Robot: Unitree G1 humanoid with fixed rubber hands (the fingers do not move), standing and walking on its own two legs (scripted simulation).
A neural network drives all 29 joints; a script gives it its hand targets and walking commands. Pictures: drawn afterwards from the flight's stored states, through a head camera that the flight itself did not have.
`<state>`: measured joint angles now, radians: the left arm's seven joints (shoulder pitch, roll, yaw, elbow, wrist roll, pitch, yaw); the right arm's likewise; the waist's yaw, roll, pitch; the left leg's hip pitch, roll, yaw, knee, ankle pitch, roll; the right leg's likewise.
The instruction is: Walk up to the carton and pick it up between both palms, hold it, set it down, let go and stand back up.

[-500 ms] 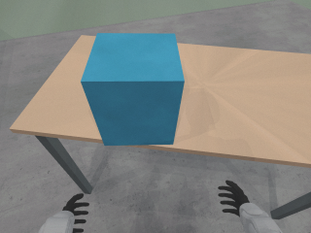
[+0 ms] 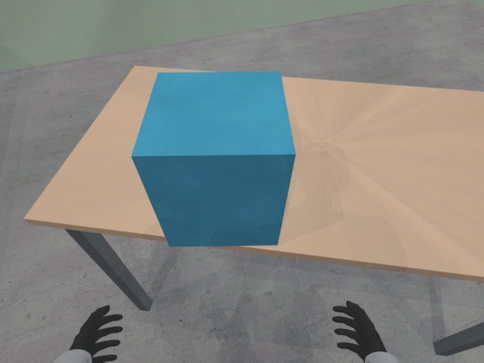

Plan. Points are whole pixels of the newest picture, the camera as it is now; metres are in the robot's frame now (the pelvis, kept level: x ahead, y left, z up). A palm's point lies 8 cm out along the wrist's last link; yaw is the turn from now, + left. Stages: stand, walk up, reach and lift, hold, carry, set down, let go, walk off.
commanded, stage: reach and lift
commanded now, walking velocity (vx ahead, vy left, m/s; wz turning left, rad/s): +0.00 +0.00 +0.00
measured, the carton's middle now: (221, 164) +0.43 +0.04 +0.08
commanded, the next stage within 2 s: none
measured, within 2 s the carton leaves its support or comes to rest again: neither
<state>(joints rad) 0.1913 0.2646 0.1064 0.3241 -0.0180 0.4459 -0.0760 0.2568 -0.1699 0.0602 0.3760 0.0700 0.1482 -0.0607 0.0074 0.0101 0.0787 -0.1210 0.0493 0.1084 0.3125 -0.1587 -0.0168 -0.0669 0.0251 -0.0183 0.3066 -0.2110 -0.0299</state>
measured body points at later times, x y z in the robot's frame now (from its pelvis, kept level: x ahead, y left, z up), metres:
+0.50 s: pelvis -0.02 +0.02 +0.00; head -0.03 +0.01 +0.45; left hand +0.15 +0.24 -0.01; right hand +0.15 -0.19 -0.03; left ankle +0.01 +0.13 -0.75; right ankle -0.03 -0.10 -0.75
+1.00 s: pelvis -0.01 +0.01 +0.00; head +0.00 +0.00 +0.45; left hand +0.20 +0.25 +0.05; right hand +0.23 -0.17 +0.05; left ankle +0.01 +0.13 -0.75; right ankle -0.03 -0.10 -0.75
